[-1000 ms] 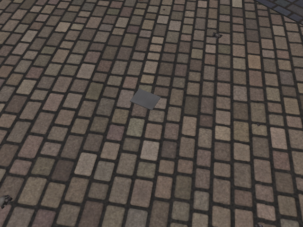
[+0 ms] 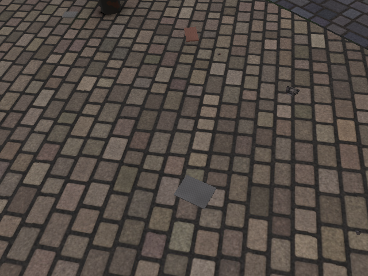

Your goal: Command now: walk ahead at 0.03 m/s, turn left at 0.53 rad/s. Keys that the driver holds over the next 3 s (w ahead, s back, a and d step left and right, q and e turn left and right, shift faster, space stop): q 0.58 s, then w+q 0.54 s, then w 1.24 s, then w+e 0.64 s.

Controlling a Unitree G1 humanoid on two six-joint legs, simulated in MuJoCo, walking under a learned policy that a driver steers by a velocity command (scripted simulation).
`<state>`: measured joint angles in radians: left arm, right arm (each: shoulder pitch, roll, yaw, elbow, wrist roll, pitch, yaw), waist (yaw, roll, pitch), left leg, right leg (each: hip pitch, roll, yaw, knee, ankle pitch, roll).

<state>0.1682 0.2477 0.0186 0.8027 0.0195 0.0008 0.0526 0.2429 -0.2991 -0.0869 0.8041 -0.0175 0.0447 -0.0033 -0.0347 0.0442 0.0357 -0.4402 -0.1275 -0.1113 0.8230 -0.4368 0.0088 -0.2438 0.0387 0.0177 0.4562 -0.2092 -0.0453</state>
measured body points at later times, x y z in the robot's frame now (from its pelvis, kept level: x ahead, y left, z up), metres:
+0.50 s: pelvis -0.03 +0.03 +0.00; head -0.01 +0.07 +0.44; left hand -0.02 +0.33 -0.14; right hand +0.18 -0.19 -0.10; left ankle -0.06 +0.10 -0.74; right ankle +0.00 -0.10 -0.68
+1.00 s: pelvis +0.05 +0.04 +0.00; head +0.07 +0.03 +0.45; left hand +0.01 +0.34 -0.09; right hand +0.27 -0.16 -0.12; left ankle -0.05 +0.11 -0.69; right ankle +0.10 -0.05 -0.74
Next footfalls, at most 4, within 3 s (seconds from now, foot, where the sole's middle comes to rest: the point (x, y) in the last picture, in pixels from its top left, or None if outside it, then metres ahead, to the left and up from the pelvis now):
0.38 left None -0.02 0.12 -0.78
0.90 right None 0.13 -0.03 -0.78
1.38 left None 0.22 0.34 -0.78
1.92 right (76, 259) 0.57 0.46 -0.78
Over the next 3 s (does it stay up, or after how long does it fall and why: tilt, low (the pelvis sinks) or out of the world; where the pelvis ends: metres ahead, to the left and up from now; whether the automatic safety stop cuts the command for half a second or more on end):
stays up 0.81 0.79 -0.02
